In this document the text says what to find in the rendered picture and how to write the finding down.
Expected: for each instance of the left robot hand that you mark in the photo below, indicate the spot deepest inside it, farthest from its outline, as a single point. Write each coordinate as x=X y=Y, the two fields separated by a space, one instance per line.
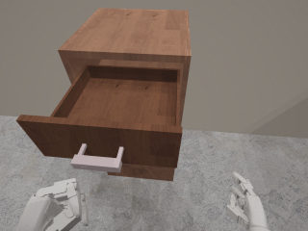
x=46 y=206

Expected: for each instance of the cabinet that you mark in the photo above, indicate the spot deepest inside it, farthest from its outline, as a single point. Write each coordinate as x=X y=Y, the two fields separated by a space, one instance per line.
x=137 y=38

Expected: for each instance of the handle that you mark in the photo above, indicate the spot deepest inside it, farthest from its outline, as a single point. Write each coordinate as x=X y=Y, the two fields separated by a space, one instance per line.
x=97 y=163

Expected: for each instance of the drawer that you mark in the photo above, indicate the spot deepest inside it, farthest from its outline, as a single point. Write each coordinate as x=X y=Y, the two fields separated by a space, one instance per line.
x=113 y=106

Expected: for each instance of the right robot hand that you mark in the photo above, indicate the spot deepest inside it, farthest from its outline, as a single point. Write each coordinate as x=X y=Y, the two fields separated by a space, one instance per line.
x=250 y=212

